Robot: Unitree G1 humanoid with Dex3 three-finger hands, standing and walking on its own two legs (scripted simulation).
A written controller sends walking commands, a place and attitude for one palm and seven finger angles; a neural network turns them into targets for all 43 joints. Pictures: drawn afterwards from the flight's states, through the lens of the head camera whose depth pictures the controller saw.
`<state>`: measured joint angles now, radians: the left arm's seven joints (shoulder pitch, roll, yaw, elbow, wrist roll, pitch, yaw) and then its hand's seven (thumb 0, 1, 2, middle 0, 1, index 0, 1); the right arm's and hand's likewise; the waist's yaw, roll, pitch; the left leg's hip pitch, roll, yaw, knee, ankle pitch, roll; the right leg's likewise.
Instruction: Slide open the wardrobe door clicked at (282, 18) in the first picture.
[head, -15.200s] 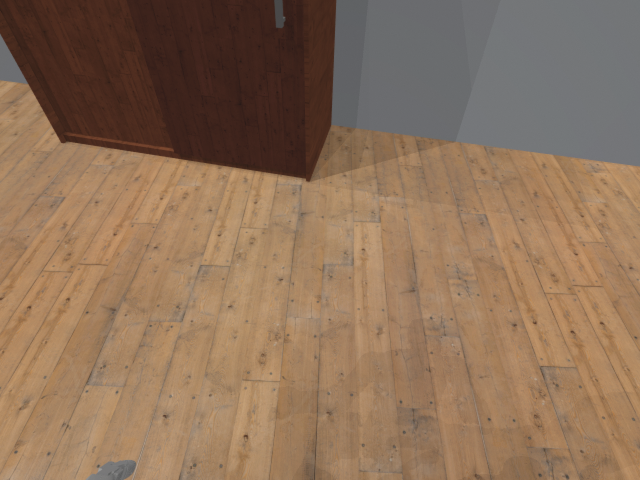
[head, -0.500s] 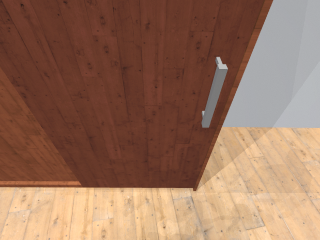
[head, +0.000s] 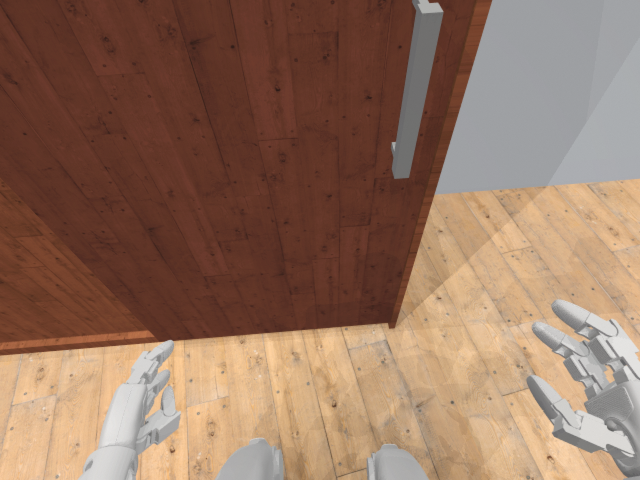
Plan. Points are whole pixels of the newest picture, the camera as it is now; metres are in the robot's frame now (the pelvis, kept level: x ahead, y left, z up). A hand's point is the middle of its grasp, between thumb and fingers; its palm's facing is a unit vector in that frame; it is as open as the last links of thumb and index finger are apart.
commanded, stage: raise the hand with hooked fingers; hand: right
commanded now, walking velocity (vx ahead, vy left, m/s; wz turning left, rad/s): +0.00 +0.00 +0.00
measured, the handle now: (408, 96) +0.56 -0.12 +0.16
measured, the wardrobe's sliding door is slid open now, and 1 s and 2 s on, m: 0.00 0.00 0.00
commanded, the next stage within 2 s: move the hooked fingers beside the handle in 1.56 s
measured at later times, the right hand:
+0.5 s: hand (601, 331) +0.25 -0.27 +0.11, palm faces -0.03 +1.00 -0.06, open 12.3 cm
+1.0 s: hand (633, 248) +0.30 -0.28 +0.18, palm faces +0.00 +1.00 -0.06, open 13.9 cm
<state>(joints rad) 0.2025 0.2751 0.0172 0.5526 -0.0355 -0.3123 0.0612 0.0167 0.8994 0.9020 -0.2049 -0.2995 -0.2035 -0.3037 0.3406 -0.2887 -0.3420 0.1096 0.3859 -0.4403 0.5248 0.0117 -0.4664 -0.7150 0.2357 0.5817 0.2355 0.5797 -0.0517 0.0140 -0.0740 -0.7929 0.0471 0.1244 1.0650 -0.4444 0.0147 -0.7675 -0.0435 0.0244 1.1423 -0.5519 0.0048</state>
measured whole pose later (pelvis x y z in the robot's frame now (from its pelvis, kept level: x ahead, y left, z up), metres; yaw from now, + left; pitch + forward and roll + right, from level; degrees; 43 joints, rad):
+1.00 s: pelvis +0.03 -0.01 +0.06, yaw +0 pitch +4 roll +2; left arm 0.27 0.27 -0.06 0.57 -0.06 -0.27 0.11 0.02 0.90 0.90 -0.21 -0.30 -0.21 -0.30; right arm 0.01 -0.43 -0.44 0.22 0.36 -0.07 0.52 -0.01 0.49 -0.30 0.30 1.20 0.30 1.20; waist -0.03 -0.04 -0.06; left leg -0.41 0.04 0.10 0.66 -0.31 -0.01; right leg -0.38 -0.02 -0.01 0.72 -0.41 -0.01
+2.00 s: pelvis +0.02 +0.00 +0.07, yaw +1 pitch +2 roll +0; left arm 0.28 0.27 -0.05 0.60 -0.07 -0.24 0.13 0.02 0.90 0.90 -0.21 -0.30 -0.21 -0.30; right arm -0.19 -0.42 -0.39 0.42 0.32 -0.08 0.48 -0.01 0.50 -0.30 0.31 1.20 0.31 1.20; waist 0.00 -0.03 -0.04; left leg -0.39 0.04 0.09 0.62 -0.27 0.01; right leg -0.34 -0.02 -0.02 0.65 -0.35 0.00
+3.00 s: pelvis +0.03 -0.01 +0.06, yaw +2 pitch +10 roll +1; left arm 0.36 0.27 -0.03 0.65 -0.05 -0.06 0.09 0.01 0.90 0.90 -0.21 -0.30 -0.20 -0.30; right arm -0.67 -0.44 -0.33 0.91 0.21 -0.22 0.37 -0.01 0.50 -0.30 0.30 1.20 0.30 1.20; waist 0.07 -0.01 -0.07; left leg -0.54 0.04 0.07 0.66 -0.28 -0.01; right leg -0.48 -0.03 -0.04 0.70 -0.39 -0.01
